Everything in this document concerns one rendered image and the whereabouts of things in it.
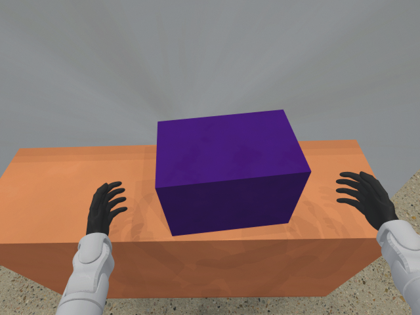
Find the robot right forearm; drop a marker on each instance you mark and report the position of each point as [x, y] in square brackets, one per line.
[400, 247]

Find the pedestal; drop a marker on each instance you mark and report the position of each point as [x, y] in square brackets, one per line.
[46, 193]

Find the right robot hand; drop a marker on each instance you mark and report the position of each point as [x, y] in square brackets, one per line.
[373, 200]

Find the robot left forearm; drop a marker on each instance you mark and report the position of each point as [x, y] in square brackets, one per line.
[87, 287]

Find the carton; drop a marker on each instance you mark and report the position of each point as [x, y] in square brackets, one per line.
[228, 172]

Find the left robot hand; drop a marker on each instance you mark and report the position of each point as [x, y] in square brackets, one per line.
[100, 214]

